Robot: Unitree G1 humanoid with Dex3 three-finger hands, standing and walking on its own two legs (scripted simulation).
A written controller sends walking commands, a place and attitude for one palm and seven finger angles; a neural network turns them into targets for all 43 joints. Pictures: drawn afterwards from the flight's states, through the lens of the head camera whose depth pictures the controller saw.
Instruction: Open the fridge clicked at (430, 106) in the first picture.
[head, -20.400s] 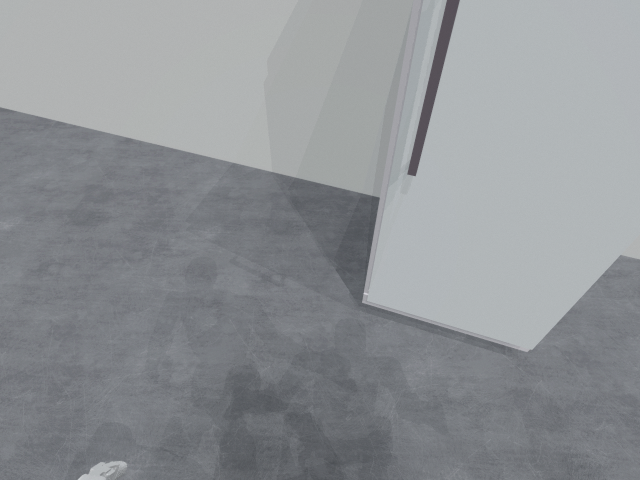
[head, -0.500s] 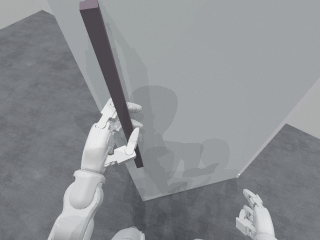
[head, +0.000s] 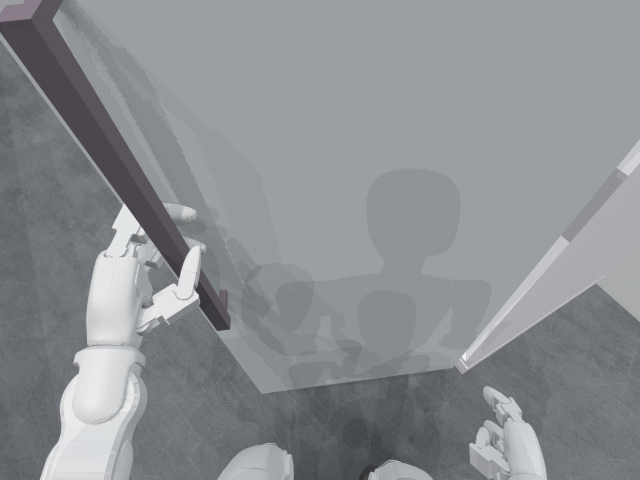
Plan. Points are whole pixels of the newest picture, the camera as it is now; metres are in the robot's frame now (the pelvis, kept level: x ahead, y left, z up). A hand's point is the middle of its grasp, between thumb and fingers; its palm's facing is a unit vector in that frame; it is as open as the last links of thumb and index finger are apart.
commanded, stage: walk backward, drawing the door open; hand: left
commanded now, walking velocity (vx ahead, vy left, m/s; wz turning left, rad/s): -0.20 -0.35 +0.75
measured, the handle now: (171, 225) +0.34 +0.16 +0.16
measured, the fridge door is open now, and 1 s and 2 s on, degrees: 67 83 77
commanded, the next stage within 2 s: stop walking and hold the door back in 0.22 s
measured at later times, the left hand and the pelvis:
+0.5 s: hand (243, 428) +0.16 +0.07 +0.12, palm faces +0.56 -0.74 -0.37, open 6.1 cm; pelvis -0.06 -0.24 +0.00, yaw +18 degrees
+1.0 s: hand (227, 389) +0.19 +0.08 +0.14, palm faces +0.60 -0.76 -0.25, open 5.8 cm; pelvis -0.16 -0.31 +0.01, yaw +20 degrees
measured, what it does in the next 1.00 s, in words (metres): steps to the right, turning left: left foot, then right foot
